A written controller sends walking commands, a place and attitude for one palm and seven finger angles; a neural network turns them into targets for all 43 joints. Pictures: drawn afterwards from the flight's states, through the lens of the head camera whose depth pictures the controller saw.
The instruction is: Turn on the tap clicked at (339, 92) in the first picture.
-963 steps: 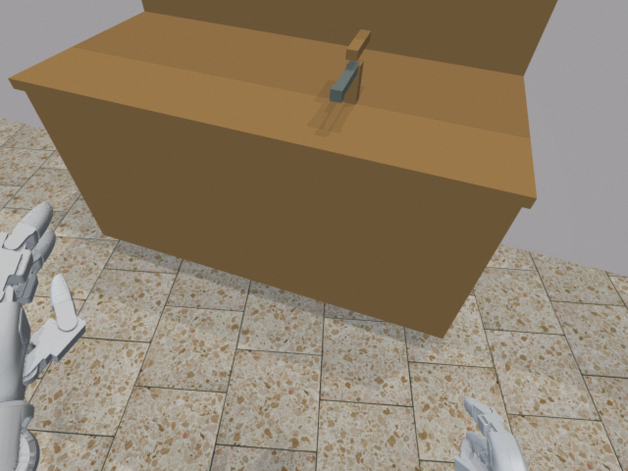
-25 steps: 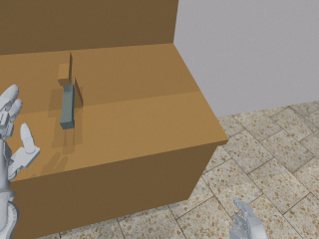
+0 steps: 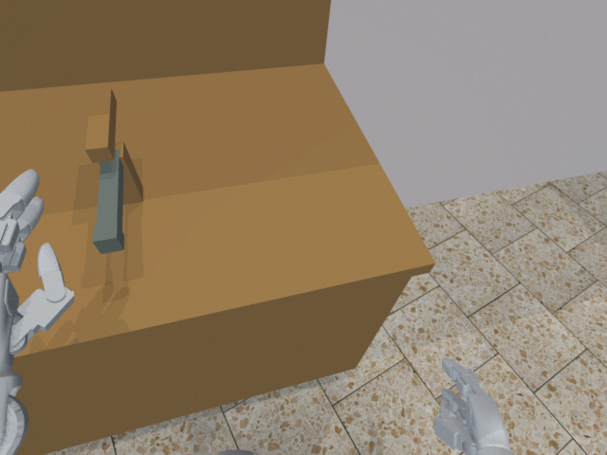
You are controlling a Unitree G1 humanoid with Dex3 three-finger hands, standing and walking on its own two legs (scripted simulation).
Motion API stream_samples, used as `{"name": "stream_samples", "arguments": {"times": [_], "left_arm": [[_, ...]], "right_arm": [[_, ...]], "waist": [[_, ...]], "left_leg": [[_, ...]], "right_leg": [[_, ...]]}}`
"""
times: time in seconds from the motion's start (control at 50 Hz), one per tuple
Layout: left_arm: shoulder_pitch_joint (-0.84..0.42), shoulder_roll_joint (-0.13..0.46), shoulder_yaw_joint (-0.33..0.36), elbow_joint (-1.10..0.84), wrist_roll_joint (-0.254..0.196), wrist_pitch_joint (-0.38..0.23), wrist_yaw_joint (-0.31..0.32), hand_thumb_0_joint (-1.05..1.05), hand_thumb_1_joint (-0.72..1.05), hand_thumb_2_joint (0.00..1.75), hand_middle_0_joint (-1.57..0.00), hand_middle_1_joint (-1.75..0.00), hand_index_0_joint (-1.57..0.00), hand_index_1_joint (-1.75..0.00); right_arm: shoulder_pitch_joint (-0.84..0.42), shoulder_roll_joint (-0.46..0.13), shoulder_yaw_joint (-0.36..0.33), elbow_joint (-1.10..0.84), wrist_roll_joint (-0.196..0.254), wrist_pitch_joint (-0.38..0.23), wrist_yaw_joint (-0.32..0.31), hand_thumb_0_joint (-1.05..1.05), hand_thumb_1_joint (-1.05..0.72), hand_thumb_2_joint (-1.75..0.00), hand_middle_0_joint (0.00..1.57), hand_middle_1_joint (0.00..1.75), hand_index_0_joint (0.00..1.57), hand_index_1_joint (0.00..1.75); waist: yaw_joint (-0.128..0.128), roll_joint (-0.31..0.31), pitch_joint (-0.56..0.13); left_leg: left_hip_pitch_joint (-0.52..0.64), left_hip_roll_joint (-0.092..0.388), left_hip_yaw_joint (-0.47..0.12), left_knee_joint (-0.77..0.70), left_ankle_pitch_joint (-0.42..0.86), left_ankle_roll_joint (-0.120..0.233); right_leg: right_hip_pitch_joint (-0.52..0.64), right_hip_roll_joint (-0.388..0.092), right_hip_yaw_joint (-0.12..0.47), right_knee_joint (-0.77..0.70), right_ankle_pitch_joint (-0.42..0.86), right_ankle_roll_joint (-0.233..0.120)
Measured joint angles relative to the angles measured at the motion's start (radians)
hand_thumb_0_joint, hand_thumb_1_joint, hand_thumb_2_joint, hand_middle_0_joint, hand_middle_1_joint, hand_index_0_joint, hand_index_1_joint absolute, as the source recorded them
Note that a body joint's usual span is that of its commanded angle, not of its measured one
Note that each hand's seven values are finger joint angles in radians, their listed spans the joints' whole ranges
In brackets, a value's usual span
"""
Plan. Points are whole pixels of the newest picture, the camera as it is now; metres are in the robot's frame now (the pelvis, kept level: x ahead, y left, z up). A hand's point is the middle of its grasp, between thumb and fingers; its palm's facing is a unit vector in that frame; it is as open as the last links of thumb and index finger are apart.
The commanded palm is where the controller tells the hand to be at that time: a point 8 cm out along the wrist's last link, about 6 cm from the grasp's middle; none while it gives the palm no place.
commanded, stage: come to a stop and stand still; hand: left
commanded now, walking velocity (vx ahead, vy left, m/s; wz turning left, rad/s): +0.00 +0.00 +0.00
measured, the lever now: (109, 238) +0.34 +0.29 +0.07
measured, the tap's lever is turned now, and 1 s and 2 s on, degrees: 0 0 0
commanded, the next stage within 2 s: look again from close up in 0.94 s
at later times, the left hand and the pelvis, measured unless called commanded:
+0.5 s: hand (75, 280) +0.23 +0.24 +0.16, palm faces +0.35 -0.85 -0.38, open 7.5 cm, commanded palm +0.16 +0.28 +0.18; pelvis +0.00 +0.00 +0.00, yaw -1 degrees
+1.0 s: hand (59, 302) +0.21 +0.25 +0.15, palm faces +0.39 -0.84 -0.37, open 7.5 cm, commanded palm +0.15 +0.28 +0.18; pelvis -0.01 +0.00 +0.00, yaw +0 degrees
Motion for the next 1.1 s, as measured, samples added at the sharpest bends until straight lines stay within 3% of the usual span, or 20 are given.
{"name": "stream_samples", "arguments": {"times": [0.28, 0.32, 0.36, 0.42, 0.48, 0.54, 0.64, 0.76, 0.84, 0.98, 1.1], "left_arm": [[0.021, 0.014, 0.007, -0.021, -0.010, 0.013, 0.008, 0.02, 0.89, 0.90, -0.21, -0.30, -0.21, -0.30], [-0.095, 0.089, 0.047, 0.040, 0.040, -0.015, -0.037, 0.02, 0.88, 0.90, -0.22, -0.30, -0.21, -0.30], [-0.183, 0.124, 0.090, 0.124, 0.022, -0.047, -0.037, 0.02, 0.88, 0.90, -0.22, -0.30, -0.21, -0.30], [-0.166, 0.073, 0.090, 0.111, -0.008, -0.028, -0.010, 0.02, 0.89, 0.90, -0.21, -0.30, -0.21, -0.30], [-0.058, 0.021, 0.025, 0.041, -0.013, -0.029, -0.010, 0.02, 0.89, 0.90, -0.20, -0.30, -0.20, -0.30], [0.021, 0.011, -0.026, 0.014, -0.012, -0.039, -0.026, 0.02, 0.89, 0.90, -0.21, -0.30, -0.20, -0.30], [0.009, 0.029, -0.001, 0.060, -0.011, -0.044, -0.022, 0.02, 0.88, 0.90, -0.22, -0.30, -0.21, -0.30], [-0.058, -0.016, 0.014, 0.082, -0.001, -0.047, 0.000, 0.02, 0.89, 0.90, -0.21, -0.30, -0.21, -0.30], [-0.062, -0.033, -0.011, 0.076, 0.013, -0.049, -0.001, 0.02, 0.89, 0.90, -0.21, -0.30, -0.20, -0.30], [-0.027, -0.003, -0.002, 0.051, 0.013, -0.042, -0.010, 0.02, 0.89, 0.90, -0.21, -0.30, -0.21, -0.30], [-0.015, 0.006, 0.011, 0.019, 0.005, -0.029, -0.008, 0.02, 0.89, 0.90, -0.21, -0.30, -0.21, -0.30]], "right_arm": [[-0.005, 0.002, 0.000, -0.018, 0.004, 0.024, -0.005, 0.01, -0.90, -0.90, 0.20, 0.30, 0.20, 0.30], [0.010, 0.005, -0.010, -0.004, -0.024, -0.001, -0.010, 0.01, -0.90, -0.90, 0.20, 0.30, 0.20, 0.30], [0.003, 0.007, -0.004, 0.014, -0.020, -0.009, 0.004, 0.01, -0.90, -0.90, 0.20, 0.30, 0.20, 0.30], [0.003, -0.004, -0.007, -0.011, -0.009, -0.022, 0.033, 0.01, -0.90, -0.90, 0.20, 0.30, 0.20, 0.30], [0.008, -0.009, -0.006, -0.029, -0.001, -0.027, 0.039, 0.01, -0.90, -0.90, 0.20, 0.30, 0.20, 0.30], [0.020, -0.004, -0.002, -0.031, 0.000, -0.020, 0.022, 0.01, -0.90, -0.90, 0.20, 0.30, 0.20, 0.30], [0.046, -0.003, 0.004, -0.014, -0.001, -0.010, -0.007, 0.01, -0.90, -0.90, 0.20, 0.30, 0.20, 0.30], [0.061, -0.015, 0.007, 0.012, -0.004, -0.026, -0.008, 0.01, -0.90, -0.90, 0.20, 0.30, 0.20, 0.30], [0.056, -0.011, 0.008, 0.012, -0.006, -0.033, -0.004, 0.01, -0.90, -0.90, 0.20, 0.30, 0.20, 0.30], [0.038, 0.007, 0.012, 0.004, -0.008, -0.029, 0.002, 0.01, -0.90, -0.90, 0.20, 0.30, 0.20, 0.30], [0.025, 0.007, 0.007, 0.004, -0.004, -0.022, 0.006, 0.01, -0.90, -0.90, 0.20, 0.30, 0.20, 0.30]], "waist": [[-0.008, 0.005, -0.009], [0.028, -0.002, -0.006], [0.043, -0.015, -0.002], [0.016, -0.002, -0.004], [-0.015, 0.011, -0.019], [-0.028, 0.009, -0.033], [-0.010, 0.005, -0.041], [0.014, 0.009, -0.043], [0.008, 0.008, -0.041], [-0.010, 0.004, -0.027], [-0.006, -0.001, -0.009]], "left_leg": [[0.005, 0.001, -0.002, 0.000, -0.012, -0.003], [-0.013, 0.004, -0.007, 0.010, -0.011, -0.005], [-0.009, 0.004, 0.004, -0.004, 0.000, -0.008], [-0.003, -0.003, 0.019, 0.002, -0.001, 0.000], [-0.003, -0.009, 0.027, 0.019, -0.012, 0.006], [-0.002, -0.011, 0.025, 0.025, -0.013, 0.007], [-0.004, -0.006, 0.011, 0.024, -0.002, 0.004], [-0.008, -0.004, 0.002, 0.012, 0.014, 0.004], [-0.011, -0.007, 0.000, 0.004, 0.021, 0.006], [-0.011, -0.002, -0.002, 0.001, 0.017, 0.003], [-0.006, -0.003, -0.003, 0.000, 0.010, 0.002]], "right_leg": [[0.005, 0.000, -0.002, 0.002, -0.014, -0.002], [-0.012, 0.005, -0.007, 0.011, -0.014, -0.007], [-0.025, 0.004, 0.005, 0.023, -0.012, -0.013], [-0.032, -0.004, 0.016, 0.049, -0.019, -0.018], [-0.034, -0.011, 0.024, 0.065, -0.030, 0.000], [-0.032, -0.012, 0.022, 0.072, -0.032, 0.006], [-0.025, -0.006, 0.010, 0.063, -0.021, -0.003], [-0.016, -0.003, 0.000, 0.030, 0.001, -0.011], [-0.017, -0.005, -0.002, 0.020, 0.007, -0.014], [-0.011, -0.002, -0.003, 0.003, 0.015, -0.003], [-0.005, -0.003, -0.005, 0.003, 0.007, -0.001]]}}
